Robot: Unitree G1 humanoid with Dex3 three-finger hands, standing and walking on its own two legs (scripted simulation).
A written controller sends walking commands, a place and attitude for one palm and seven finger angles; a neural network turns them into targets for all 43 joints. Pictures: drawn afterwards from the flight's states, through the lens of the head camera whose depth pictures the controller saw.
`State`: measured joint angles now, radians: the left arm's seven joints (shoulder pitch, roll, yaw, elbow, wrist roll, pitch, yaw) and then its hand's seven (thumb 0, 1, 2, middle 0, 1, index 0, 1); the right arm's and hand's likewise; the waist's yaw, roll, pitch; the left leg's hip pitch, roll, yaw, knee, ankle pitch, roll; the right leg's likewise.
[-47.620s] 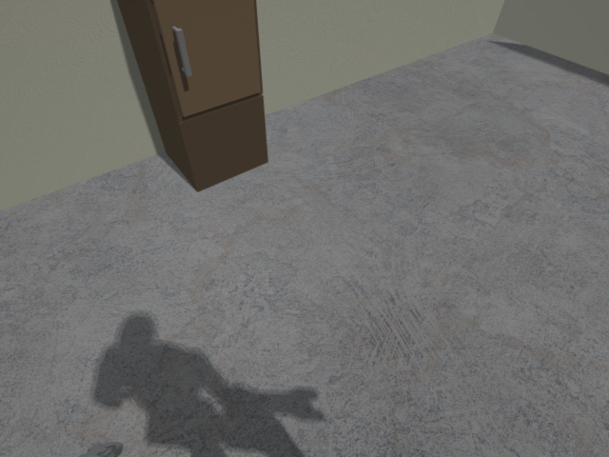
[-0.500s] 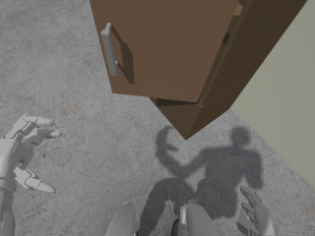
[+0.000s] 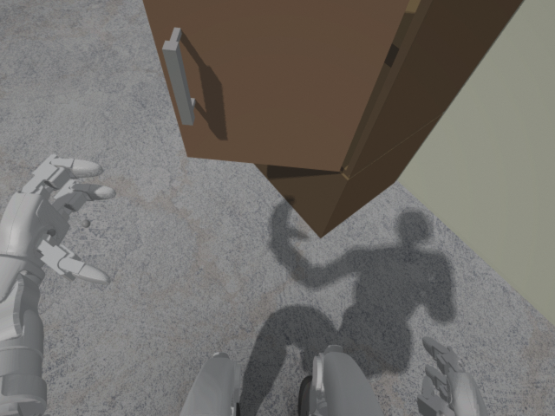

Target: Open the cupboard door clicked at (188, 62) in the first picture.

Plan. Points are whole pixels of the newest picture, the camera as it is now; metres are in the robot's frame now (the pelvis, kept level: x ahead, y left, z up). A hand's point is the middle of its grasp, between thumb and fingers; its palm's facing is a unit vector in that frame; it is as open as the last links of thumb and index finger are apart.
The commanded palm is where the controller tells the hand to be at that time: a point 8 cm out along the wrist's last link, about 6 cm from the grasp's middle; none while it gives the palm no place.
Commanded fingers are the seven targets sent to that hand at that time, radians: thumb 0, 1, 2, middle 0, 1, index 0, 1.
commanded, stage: move the hooked fingers beside the handle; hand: left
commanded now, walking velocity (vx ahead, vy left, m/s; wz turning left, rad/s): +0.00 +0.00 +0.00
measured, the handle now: (182, 80) +0.63 +0.19 +0.03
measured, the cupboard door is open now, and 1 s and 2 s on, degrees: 48 48 48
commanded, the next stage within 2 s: none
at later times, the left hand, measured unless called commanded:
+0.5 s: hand (105, 168) +0.44 +0.27 +0.03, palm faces -0.05 -1.00 -0.02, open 14.0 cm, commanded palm +0.43 +0.31 +0.03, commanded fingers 0.00 -0.50 0.30 -0.30 -1.20 -0.30 -1.20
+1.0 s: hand (131, 121) +0.53 +0.25 +0.04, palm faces -0.05 -1.00 -0.03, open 14.0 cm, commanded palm +0.53 +0.29 +0.03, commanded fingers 0.00 -0.50 0.30 -0.30 -1.20 -0.30 -1.20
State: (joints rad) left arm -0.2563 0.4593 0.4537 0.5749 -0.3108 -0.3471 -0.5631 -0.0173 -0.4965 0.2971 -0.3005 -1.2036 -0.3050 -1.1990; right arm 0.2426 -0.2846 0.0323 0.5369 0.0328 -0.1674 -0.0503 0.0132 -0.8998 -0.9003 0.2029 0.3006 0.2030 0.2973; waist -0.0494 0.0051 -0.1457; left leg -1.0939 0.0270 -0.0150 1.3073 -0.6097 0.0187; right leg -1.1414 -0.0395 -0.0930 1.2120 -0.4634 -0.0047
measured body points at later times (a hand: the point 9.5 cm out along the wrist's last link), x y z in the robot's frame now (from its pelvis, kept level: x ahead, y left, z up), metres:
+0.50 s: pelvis +0.00 +0.00 -0.01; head +0.15 +0.03 +0.41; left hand +0.44 +0.32 +0.04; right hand +0.08 -0.27 -0.11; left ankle +0.00 +0.10 -0.62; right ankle +0.06 -0.13 -0.62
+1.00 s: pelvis -0.01 +0.01 -0.03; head +0.18 +0.04 +0.38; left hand +0.52 +0.30 +0.04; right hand +0.01 -0.27 -0.12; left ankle +0.00 +0.10 -0.62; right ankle +0.06 -0.13 -0.62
